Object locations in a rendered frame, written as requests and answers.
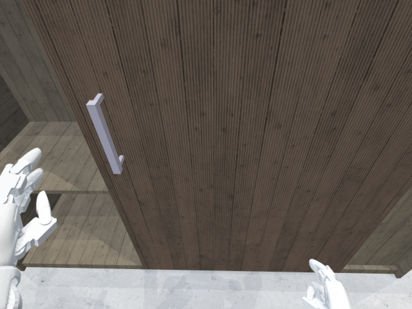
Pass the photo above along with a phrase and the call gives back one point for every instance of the robot left hand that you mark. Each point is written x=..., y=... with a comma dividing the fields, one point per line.
x=17, y=182

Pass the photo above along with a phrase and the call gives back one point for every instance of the handle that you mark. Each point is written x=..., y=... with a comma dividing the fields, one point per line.
x=101, y=127

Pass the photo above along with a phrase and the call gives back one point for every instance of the wardrobe door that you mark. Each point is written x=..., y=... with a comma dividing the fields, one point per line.
x=256, y=134
x=391, y=241

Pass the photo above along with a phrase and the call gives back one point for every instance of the left robot forearm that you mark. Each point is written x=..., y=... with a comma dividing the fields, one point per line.
x=10, y=297

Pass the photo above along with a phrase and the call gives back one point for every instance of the robot right hand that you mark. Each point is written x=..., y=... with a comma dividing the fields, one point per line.
x=332, y=295

